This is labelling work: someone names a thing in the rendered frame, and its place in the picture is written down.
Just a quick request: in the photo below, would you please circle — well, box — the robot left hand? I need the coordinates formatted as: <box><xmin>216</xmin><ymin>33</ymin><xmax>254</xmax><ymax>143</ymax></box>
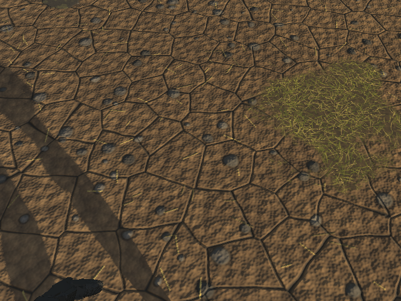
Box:
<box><xmin>34</xmin><ymin>277</ymin><xmax>103</xmax><ymax>301</ymax></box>

